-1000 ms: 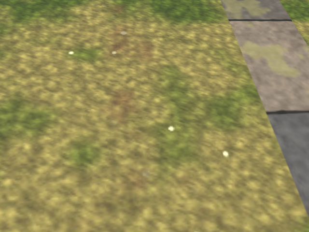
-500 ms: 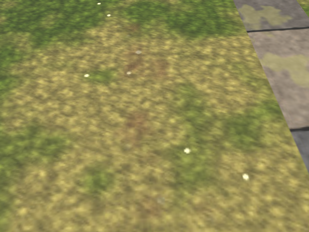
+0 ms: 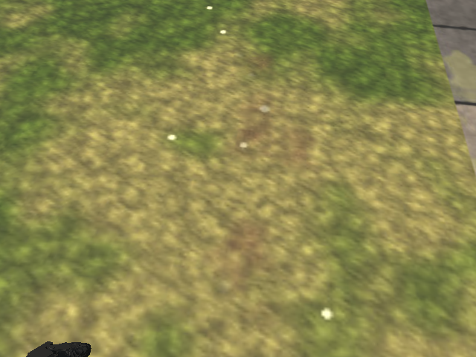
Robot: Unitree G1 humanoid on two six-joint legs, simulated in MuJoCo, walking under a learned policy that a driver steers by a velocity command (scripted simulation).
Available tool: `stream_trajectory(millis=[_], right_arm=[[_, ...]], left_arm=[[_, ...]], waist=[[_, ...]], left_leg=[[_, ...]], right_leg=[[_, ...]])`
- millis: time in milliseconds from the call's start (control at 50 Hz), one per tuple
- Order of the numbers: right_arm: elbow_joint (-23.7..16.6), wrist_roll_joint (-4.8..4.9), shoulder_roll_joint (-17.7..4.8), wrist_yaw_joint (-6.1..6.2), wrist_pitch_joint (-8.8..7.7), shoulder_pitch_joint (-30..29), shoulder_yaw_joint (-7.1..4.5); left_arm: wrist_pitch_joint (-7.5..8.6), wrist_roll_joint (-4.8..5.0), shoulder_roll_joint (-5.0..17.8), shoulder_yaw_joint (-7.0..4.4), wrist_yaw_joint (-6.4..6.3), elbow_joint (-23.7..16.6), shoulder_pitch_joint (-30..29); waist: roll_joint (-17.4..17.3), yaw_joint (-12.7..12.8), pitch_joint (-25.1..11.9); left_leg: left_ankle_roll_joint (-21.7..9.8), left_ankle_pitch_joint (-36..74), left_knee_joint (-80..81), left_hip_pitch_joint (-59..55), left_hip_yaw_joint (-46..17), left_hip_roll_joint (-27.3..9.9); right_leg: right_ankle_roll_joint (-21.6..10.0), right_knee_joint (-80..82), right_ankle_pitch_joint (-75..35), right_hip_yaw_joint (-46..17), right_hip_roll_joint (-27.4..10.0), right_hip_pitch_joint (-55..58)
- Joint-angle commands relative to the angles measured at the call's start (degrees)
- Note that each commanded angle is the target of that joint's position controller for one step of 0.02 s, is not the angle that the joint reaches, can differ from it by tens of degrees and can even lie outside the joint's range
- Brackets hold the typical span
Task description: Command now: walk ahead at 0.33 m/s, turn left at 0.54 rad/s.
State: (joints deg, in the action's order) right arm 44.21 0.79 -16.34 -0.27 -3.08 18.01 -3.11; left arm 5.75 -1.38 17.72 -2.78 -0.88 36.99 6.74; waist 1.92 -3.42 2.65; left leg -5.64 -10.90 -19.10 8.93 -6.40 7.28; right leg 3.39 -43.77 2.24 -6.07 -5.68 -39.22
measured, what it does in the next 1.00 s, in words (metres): walks ahead: right foot, then left foot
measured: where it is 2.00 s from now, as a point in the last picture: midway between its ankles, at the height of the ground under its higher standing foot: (251, 328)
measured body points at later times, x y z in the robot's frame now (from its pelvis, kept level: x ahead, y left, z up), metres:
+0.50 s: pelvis +0.16 -0.03 -0.01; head +0.20 -0.01 +0.44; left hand +0.22 +0.27 -0.12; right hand +0.39 -0.25 -0.11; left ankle +0.15 +0.11 -0.72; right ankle +0.26 -0.13 -0.75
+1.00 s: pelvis +0.18 -0.05 -0.01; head +0.21 -0.07 +0.43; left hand +0.28 +0.25 -0.10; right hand +0.35 -0.32 -0.12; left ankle +0.15 +0.11 -0.69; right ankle +0.18 -0.13 -0.75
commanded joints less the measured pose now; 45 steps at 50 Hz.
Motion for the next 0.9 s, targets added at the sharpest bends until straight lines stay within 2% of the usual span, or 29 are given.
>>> stream_trajectory(millis=[20, 80, 120, 140, 160, 180, 200, 220, 240, 260, 300, 340, 400, 440, 480, 520, 540, 560, 580, 600, 640, 660, 680, 720, 760, 820, 860, 880, 900], right_arm=[[-3.0, 0.64, -10.7, 1.37, 0.49, 0.6, -2.97], [-2.7, 0.88, -9.9, 2.12, 2.07, 1.8, -2.99], [-3.9, 0.44, -9.4, 2.50, 2.70, -0.2, -3.07], [-5.0, 0.54, -8.7, 2.50, 2.80, -2.3, -2.87], [-6.5, -0.04, -6.3, 2.24, 2.60, -2.4, -2.01], [-6.2, -1.18, -1.8, 1.87, 2.32, 7.4, -0.84], [-5.8, 0.14, -6.9, 1.37, 2.25, 13.3, -0.95], [-4.9, 0.88, -11.3, 1.54, 3.16, 9.3, -2.41], [-6.3, 1.07, -12.3, 1.87, 4.29, 3.1, -2.98], [-6.9, 0.97, -11.8, 2.23, 5.46, 0.6, -3.19], [-7.9, 0.94, -8.4, 2.39, 6.82, 0.6, -2.73], [-8.3, 0.60, -5.9, 2.49, 6.86, 1.0, -2.22], [-9.6, -0.61, -4.3, 2.12, 6.44, -2.0, -1.30], [-9.3, -0.93, -3.8, 1.68, 6.26, -2.5, -0.80], [-8.4, -1.21, -3.7, 1.25, 6.12, -2.3, -0.65], [-7.1, -1.74, -3.4, 0.86, 5.79, -0.6, -0.67], [-7.8, -2.31, -5.9, 1.13, 5.64, -0.6, -1.00], [-9.3, -2.82, -11.3, 1.87, 5.74, -1.6, -1.77], [-8.9, -3.43, -11.4, 1.77, 5.63, -5.7, -2.01], [-10.2, -3.40, -9.7, 1.63, 4.85, -10.1, -1.77], [-9.7, -2.65, -9.4, 1.96, 3.66, -10.1, -2.00], [-9.1, -2.00, -8.9, 2.12, 3.25, -9.7, -1.98], [-8.8, -1.65, -8.0, 2.31, 3.16, -9.3, -1.81], [-8.5, -1.23, -7.0, 2.68, 3.41, -10.1, -1.88], [-8.4, -1.21, -7.2, 2.94, 4.11, -11.2, -2.28], [-7.7, -0.85, -9.0, 3.06, 4.98, -10.5, -3.20], [-7.3, 0.19, -9.6, 3.08, 5.07, -11.8, -3.53], [-6.7, 0.77, -9.4, 2.96, 5.00, -11.2, -3.61], [-5.6, 0.55, -7.5, 2.59, 4.74, -8.8, -3.32]], left_arm=[[1.08, 0.32, 2.0, -0.37, 0.60, -4.5, -4.7], [1.01, 1.04, 4.1, -1.14, 1.29, -5.1, -6.0], [1.25, 0.83, 5.8, -1.95, 1.41, -4.5, -3.1], [1.57, 0.40, 6.4, -2.29, 1.19, -3.7, 0.6], [1.89, -0.67, 8.7, -2.69, 0.80, -3.5, 5.3], [1.14, -1.71, 10.9, -2.71, 0.27, -4.3, 6.7], [-0.25, 0.11, 9.7, -3.02, 0.72, -3.1, 9.4], [-1.21, 0.51, 6.5, -2.30, 0.48, -4.8, 6.7], [-2.17, 0.42, 4.4, -1.54, 0.08, -5.2, 4.1], [-2.96, 0.24, 3.4, -0.97, -0.07, -5.2, 1.5], [-3.62, -0.29, 4.6, -1.28, -0.20, -4.3, -1.2], [-3.60, -0.54, 5.0, -1.74, -0.27, -3.4, -1.5], [-3.80, 0.19, 5.9, -2.12, -0.26, -2.0, -1.3], [-4.15, 0.83, 6.0, -1.98, 0.28, -1.0, -1.8], [-4.28, 1.53, 5.1, -1.39, 1.11, 0.1, -1.7], [-4.20, 2.17, 2.9, -0.22, 1.92, 1.5, -1.6], [-3.87, 1.65, 1.3, 0.52, 2.47, 2.6, 1.3], [-3.62, -0.06, -0.1, 1.03, 3.17, 2.4, 4.3], [-3.95, 1.26, 2.0, 0.12, 2.39, 1.6, 3.1], [-4.53, 1.82, 5.7, -0.91, 1.67, 2.0, 1.7], [-5.89, 2.12, 7.2, -2.33, 0.48, 3.1, 2.7], [-6.58, 1.95, 7.1, -2.77, 0.14, 3.2, 4.4], [-6.94, 2.31, 5.9, -2.72, 0.00, 3.3, 5.5], [-7.26, 2.72, 3.7, -2.30, -0.03, 2.7, 5.3], [-7.46, 2.74, 2.1, -1.62, 0.48, 1.6, 3.6], [-7.71, 2.94, 3.0, -1.73, 1.75, -0.1, 3.2], [-7.88, 2.77, 3.5, -2.14, 2.42, 0.2, 6.2], [-7.96, 2.50, 3.7, -2.42, 2.35, 1.0, 8.6], [-8.02, 2.09, 5.6, -3.22, 1.77, 1.6, 10.7]], waist=[[-5.6, -0.4, -2.8], [-7.0, 0.0, -4.1], [-8.6, 2.0, -5.7], [-8.5, 4.5, -7.4], [-5.1, 6.3, -14.1], [9.6, 1.9, -21.4], [15.9, 2.1, -28.6], [7.2, 3.8, -23.8], [3.3, 4.7, -17.2], [1.8, 4.1, -12.5], [5.0, 2.1, -6.6], [6.8, 1.9, -6.8], [5.3, 2.7, -10.0], [5.6, 2.8, -10.8], [5.7, 2.6, -10.0], [4.7, 0.5, -8.2], [2.2, 1.0, -8.1], [-9.5, 4.1, -8.7], [-16.7, 3.9, -6.7], [-14.4, 3.7, -2.8], [-14.7, 2.5, -1.5], [-13.6, 2.7, -1.8], [-11.6, 3.1, -2.5], [-9.9, 3.1, -4.2], [-10.1, 2.3, -5.5], [-11.4, 1.6, -7.6], [-10.9, 3.7, -7.8], [-9.8, 4.7, -8.5], [-4.4, 4.8, -8.0]], left_leg=[[-5.3, 22.3, 2.2, 8.8, -6.5, -9.5], [-3.8, 20.0, -3.8, 1.9, -12.5, -11.0], [-2.4, 22.0, -9.9, -2.3, -16.4, -11.8], [-0.7, 22.5, -14.9, -2.2, -15.9, -9.9], [1.5, 15.5, -25.8, 1.9, -13.7, -6.8], [5.3, -24.8, -42.1, 16.1, -7.7, 0.6], [7.1, -32.4, -54.1, 24.5, -4.9, -0.7], [9.1, -26.6, -59.2, 26.9, -5.0, -3.9], [10.4, -21.8, -59.5, 28.6, -2.1, -5.3], [11.2, -19.3, -58.1, 28.2, -1.1, -6.7], [11.5, -16.5, -52.0, 22.9, 1.9, -8.1], [11.6, -15.8, -46.7, 20.5, 4.0, -8.2], [10.5, -13.6, -37.0, 15.5, 3.8, -9.6], [9.3, -11.3, -29.8, 10.6, 4.4, -9.1], [8.0, -7.4, -20.4, 5.4, 5.2, -8.5], [5.9, 1.4, -6.1, -4.9, 6.6, -7.1], [4.0, 5.6, -3.5, -10.4, 1.5, -11.5], [0.1, 14.1, -2.5, -10.8, -9.1, -23.1], [-6.4, 2.0, 1.7, 4.2, -10.5, -26.7], [-6.3, -4.0, 3.1, 7.9, -8.3, -23.5], [-6.2, 5.0, 2.0, 5.3, -6.0, -23.1], [-7.1, 13.2, 0.7, 3.6, -5.7, -24.5], [-7.7, 19.3, -0.5, 1.7, -4.5, -24.9], [-7.3, 23.1, -2.1, -2.4, -1.9, -24.6], [-6.9, 24.3, -3.2, -3.3, 0.7, -24.0], [-7.0, 26.3, -4.8, -4.8, 1.3, -25.5], [-5.1, 24.0, -7.6, -3.1, 2.9, -25.3], [-2.8, 14.4, -9.3, -0.1, 4.8, -24.2], [1.2, -0.4, -15.4, 6.7, 8.4, -21.3]], right_leg=[[0.9, 9.7, -10.2, 4.9, 6.7, 13.0], [-0.1, 15.5, -6.9, 2.1, 8.1, 13.2], [-1.9, 17.6, -3.2, 0.8, 7.7, 15.1], [-3.3, 21.5, -7.4, 1.5, 6.8, 20.2], [-6.9, 20.3, -19.9, -2.6, -0.2, 33.0], [-15.3, 14.4, -46.1, -17.5, -16.2, 51.5], [-22.3, 15.6, -35.1, -31.6, -24.1, 57.4], [-20.4, 18.3, -22.1, -27.3, -20.1, 52.1], [-17.5, 19.8, -15.2, -19.1, -16.0, 45.9], [-16.1, 21.6, -12.0, -13.9, -12.8, 39.1], [-15.0, 25.6, -8.0, -5.7, -8.2, 27.5], [-16.3, 27.0, -10.9, -1.7, -7.9, 26.3], [-18.2, 26.6, -15.0, -0.5, -9.7, 26.9], [-18.3, 26.8, -11.7, -0.1, -9.4, 25.7], [-17.1, 26.3, -2.6, -0.4, -8.0, 24.1], [-12.8, 24.2, 7.6, 0.4, -5.1, 18.2], [-8.1, 22.1, 13.2, 0.9, -2.7, 14.1], [-3.3, 12.8, 24.4, 5.6, 3.0, 11.8], [-1.6, 8.2, 27.3, 6.7, 4.4, 16.2], [-1.0, 2.9, 24.2, 6.3, 4.2, 17.9], [-0.3, -8.5, 26.8, 6.2, 5.1, 11.8], [0.4, -14.1, 28.4, 4.7, 4.7, 9.7], [0.7, -17.0, 29.1, 4.2, 4.8, 8.3], [1.2, -14.9, 27.2, 4.8, 3.7, 6.9], [1.4, -8.5, 25.3, 6.9, 3.2, 10.0], [0.3, -0.5, 22.6, 9.2, 3.8, 14.7], [-1.8, 8.4, 16.0, 11.1, 5.0, 19.8], [-3.6, 14.1, 11.3, 12.3, 6.7, 25.0], [-6.2, 18.8, 7.6, 7.8, 6.0, 31.6]])
Velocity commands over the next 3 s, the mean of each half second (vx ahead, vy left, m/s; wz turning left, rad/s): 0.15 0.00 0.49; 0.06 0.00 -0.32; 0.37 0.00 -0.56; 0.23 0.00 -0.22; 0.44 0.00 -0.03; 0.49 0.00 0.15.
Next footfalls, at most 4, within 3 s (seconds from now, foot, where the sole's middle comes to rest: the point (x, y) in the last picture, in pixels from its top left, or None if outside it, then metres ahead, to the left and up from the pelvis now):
0.16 right None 0.29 -0.12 -0.78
0.54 left None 0.19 0.12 -0.78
0.90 right None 0.22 -0.13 -0.78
1.40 left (199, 350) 0.48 0.08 -0.78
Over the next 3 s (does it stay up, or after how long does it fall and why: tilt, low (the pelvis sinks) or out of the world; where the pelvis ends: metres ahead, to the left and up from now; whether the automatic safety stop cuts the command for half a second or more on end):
stays up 0.98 -0.22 0.00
